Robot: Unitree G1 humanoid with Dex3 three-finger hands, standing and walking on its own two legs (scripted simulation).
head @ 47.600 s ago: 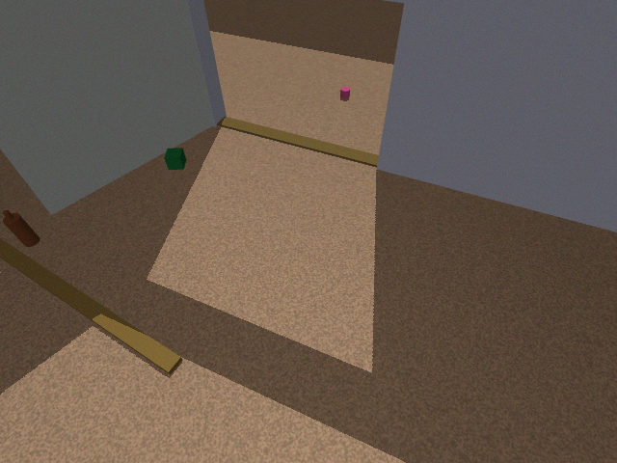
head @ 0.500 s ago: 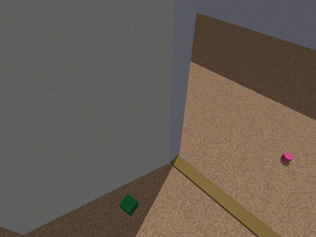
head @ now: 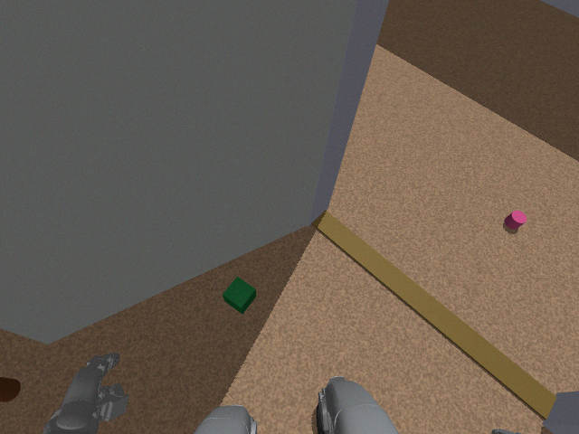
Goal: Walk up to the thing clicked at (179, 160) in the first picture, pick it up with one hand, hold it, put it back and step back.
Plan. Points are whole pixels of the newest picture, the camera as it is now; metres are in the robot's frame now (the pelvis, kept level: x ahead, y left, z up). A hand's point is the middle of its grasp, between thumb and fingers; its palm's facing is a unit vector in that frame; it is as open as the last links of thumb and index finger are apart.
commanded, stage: step back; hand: left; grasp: from above
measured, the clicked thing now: (239, 295) +0.50 +0.14 -0.72
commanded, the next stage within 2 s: none
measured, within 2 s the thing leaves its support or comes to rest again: neither
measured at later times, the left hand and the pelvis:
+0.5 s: hand out of the picture +0.00 +0.26 -0.13, palm faces -0.08 -0.91 -0.40, open 7.3 cm; pelvis -0.11 +0.01 +0.00, yaw -5 degrees
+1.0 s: hand out of the picture -0.15 +0.30 -0.15, palm faces -0.07 -0.93 -0.36, open 7.3 cm; pelvis -0.26 +0.03 +0.01, yaw -4 degrees
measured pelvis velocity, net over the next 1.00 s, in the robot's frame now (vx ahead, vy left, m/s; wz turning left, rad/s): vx -0.26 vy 0.03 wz -0.08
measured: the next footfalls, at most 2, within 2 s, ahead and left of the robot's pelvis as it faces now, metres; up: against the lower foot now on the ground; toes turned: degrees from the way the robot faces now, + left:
right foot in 0.36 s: -0.05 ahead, -0.11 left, +0.00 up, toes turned -2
left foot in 0.72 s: -0.16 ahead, +0.14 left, +0.00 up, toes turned -4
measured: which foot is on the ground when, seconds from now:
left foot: down 0.00-0.40, up 0.42-0.70, down 0.72-1.00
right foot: up 0.00-0.34, down 0.36-0.74, up 0.76-1.00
